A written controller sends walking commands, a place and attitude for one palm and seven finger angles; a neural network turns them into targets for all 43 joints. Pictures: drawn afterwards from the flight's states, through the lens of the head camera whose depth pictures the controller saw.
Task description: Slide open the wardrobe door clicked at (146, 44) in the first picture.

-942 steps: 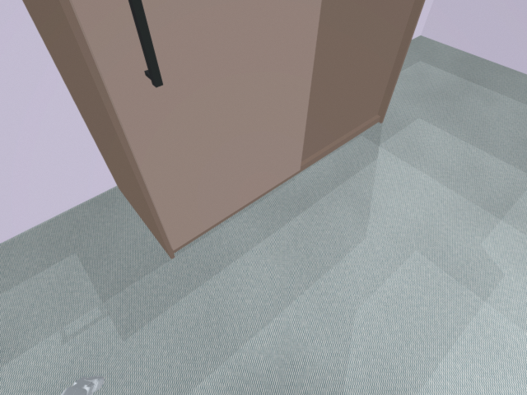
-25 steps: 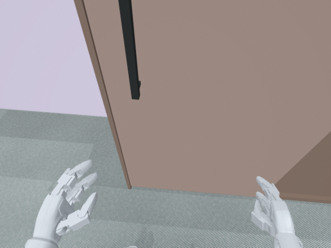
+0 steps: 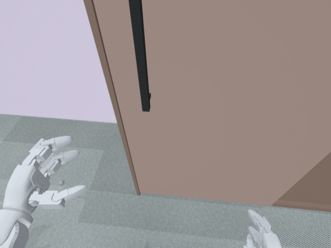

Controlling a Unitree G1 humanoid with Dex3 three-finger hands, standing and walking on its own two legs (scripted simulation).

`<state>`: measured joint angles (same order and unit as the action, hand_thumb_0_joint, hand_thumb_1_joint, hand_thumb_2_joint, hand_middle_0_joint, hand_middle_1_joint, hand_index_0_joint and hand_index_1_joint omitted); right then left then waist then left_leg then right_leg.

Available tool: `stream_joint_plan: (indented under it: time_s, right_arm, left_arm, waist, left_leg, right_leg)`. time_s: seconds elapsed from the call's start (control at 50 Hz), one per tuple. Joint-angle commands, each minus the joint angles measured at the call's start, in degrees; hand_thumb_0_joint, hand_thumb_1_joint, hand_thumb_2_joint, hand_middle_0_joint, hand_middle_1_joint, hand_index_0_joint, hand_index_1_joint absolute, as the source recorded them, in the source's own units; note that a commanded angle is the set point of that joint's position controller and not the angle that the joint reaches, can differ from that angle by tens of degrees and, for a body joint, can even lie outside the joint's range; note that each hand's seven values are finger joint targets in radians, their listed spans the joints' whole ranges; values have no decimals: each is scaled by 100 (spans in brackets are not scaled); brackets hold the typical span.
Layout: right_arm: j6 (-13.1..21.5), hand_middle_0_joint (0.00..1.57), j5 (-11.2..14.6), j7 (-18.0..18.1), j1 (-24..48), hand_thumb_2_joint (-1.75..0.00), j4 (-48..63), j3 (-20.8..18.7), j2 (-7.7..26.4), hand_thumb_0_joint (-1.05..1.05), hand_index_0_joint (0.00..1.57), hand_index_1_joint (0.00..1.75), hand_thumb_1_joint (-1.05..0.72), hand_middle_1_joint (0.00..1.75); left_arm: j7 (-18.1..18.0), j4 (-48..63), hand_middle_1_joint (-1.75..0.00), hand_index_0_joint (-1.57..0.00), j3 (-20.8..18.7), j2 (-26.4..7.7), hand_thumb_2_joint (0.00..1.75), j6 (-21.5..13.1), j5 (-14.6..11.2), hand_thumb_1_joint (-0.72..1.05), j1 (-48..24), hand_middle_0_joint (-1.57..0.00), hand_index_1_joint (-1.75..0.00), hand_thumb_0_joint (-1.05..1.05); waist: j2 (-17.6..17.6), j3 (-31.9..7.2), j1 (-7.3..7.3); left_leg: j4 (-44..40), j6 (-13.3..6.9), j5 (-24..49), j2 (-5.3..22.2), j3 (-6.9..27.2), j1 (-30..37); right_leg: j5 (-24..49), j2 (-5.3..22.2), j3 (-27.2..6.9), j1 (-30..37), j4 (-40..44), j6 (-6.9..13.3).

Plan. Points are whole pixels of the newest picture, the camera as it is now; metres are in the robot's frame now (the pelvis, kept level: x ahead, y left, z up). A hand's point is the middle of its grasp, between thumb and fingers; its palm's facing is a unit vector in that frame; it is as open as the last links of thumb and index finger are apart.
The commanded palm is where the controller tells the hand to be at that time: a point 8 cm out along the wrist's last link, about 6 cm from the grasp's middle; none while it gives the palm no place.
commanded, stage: raise the hand with hooked fingers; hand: left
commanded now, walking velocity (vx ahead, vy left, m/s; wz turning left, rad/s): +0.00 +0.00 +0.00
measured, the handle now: (143, 60) +0.50 +0.09 +0.21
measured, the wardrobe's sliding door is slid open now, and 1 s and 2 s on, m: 0.00 0.00 0.00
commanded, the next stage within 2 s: move the hooked fingers beside the handle in 1.22 s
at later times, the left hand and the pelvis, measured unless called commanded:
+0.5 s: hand (23, 140) +0.25 +0.28 +0.19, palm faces +0.06 -0.99 -0.10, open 13.8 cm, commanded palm +0.22 +0.32 +0.21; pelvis +0.00 +0.00 +0.02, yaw +1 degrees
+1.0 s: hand (23, 114) +0.28 +0.27 +0.23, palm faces +0.04 -0.99 -0.10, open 14.0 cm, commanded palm +0.24 +0.31 +0.24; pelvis +0.01 -0.01 +0.02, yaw +0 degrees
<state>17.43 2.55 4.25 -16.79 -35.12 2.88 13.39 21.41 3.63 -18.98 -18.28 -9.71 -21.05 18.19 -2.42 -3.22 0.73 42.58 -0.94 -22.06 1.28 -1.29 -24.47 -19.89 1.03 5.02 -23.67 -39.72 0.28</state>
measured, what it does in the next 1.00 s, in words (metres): stands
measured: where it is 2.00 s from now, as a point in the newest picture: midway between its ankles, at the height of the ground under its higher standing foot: outside the picture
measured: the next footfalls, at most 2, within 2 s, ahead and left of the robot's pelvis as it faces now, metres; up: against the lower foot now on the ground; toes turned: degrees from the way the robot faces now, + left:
none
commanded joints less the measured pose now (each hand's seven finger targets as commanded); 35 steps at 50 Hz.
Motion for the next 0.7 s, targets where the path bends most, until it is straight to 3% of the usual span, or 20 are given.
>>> stream_joint_plan:
  time_s: [0.0, 0.08, 0.14, 0.22, 0.26, 0.34, 0.42, 0.44, 0.5, 0.58, 0.64, 0.68]
  right_arm:
    - [478, 20, 79, 108, 744, -90, 968, -336, 824, 0, 20, 30, -90, 30]
    - [515, 20, 80, 173, 775, -90, 905, -299, 821, 0, 20, 30, -90, 30]
    - [483, 20, 92, 202, 835, -90, 847, -256, 845, 0, 20, 30, -90, 30]
    - [445, 20, 125, 230, 932, -90, 865, -180, 815, 0, 20, 30, -90, 30]
    - [375, 20, 135, 230, 955, -90, 865, -138, 822, 0, 20, 30, -90, 30]
    - [268, 20, 152, 237, 1068, -90, 901, -78, 813, 0, 20, 30, -90, 30]
    - [163, 20, 184, 249, 1145, -90, 912, -43, 803, 0, 20, 30, -90, 30]
    - [133, 20, 173, 233, 1165, -90, 914, -33, 804, 0, 20, 30, -90, 30]
    - [82, 20, 208, 239, 1259, -90, 937, 3, 777, 0, 20, 30, -90, 30]
    - [20, 20, 227, 233, 1261, -90, 919, 17, 805, 0, 20, 30, -90, 30]
    - [-29, 20, 252, 205, 1310, -90, 903, 7, 847, 0, 20, 30, -90, 30]
    - [-41, 20, 265, 193, 1341, -90, 954, -2, 866, 0, 20, 30, -90, 30]
  left_arm:
    - [67, 1325, -98, -27, -532, -1087, 45, -160, -109, -15, -852, -27, -98, 0]
    - [28, 1548, -103, -28, -711, -1327, 41, 15, -85, -24, -1361, -28, -103, 0]
    - [61, 1366, -108, -29, -908, -1538, 38, 231, -103, -31, -1621, -29, -108, 0]
    - [120, 1247, -114, -29, -839, -1556, 34, 601, -66, -41, -2187, -29, -114, 0]
    - [182, 1026, -117, -30, -891, -1644, 32, 826, -74, -45, -2387, -30, -117, 0]
    - [270, 957, -120, -30, -1045, -1926, 30, 1165, -45, -50, -2918, -30, -120, 0]
    - [353, 794, -120, -30, -1196, -2132, 30, 1394, -58, -50, -3408, -30, -120, 0]
    - [386, 763, -120, -30, -1330, -2297, 30, 1437, -75, -50, -3443, -30, -120, 0]
    - [449, 787, -120, -30, -1286, -2372, 30, 1571, -28, -50, -3973, -30, -120, 0]
    - [529, 449, -120, -30, -1438, -2636, 30, 1789, -10, -50, -4223, -30, -120, 0]
    - [620, 155, -120, -30, -1576, -2865, 30, 1965, -18, -50, -4377, -30, -120, 0]
    - [655, 211, -120, -30, -1645, -3004, 30, 2033, -7, -50, -4698, -30, -120, 0]
  waist:
    - [-46, -847, 129]
    - [-273, -861, 163]
    - [-271, -618, 242]
    - [-522, -483, 237]
    - [-280, -338, 230]
    - [-480, -402, 278]
    - [-181, -538, 234]
    - [-190, -581, 288]
    - [-529, -682, 244]
    - [-231, -680, 258]
    - [-209, -644, 308]
    - [-276, -862, 294]
  left_leg:
    - [-885, -33, 1448, -72, 302, 616]
    - [-1103, -28, 1643, -62, 343, 1017]
    - [-1269, -3, 1759, -64, 366, 1106]
    - [-1527, 41, 1662, -59, 448, 1323]
    - [-1614, 19, 1574, -62, 436, 1319]
    - [-1703, 9, 1596, -87, 437, 1516]
    - [-1784, -13, 1594, -87, 463, 1649]
    - [-1760, -22, 1642, -106, 429, 1661]
    - [-1834, -3, 1684, -117, 427, 1810]
    - [-1868, -36, 1782, -133, 429, 1820]
    - [-1845, -56, 1799, -152, 399, 1770]
    - [-1840, -64, 1927, -171, 384, 1848]
  right_leg:
    - [1203, -95, -85, 644, 654, 24]
    - [1371, -107, -46, 835, 811, 55]
    - [1479, -133, -32, 1006, 956, 85]
    - [1322, -126, 11, 1015, 1107, 96]
    - [1308, -138, -9, 1093, 1249, 94]
    - [1323, -143, -67, 1227, 1404, 118]
    - [1333, -134, -45, 1270, 1492, 98]
    - [1397, -147, -99, 1380, 1555, 109]
    - [1423, -123, -83, 1382, 1573, 121]
    - [1566, -117, -79, 1459, 1653, 117]
    - [1605, -86, -147, 1525, 1720, 125]
    - [1763, -57, -136, 1598, 1666, 119]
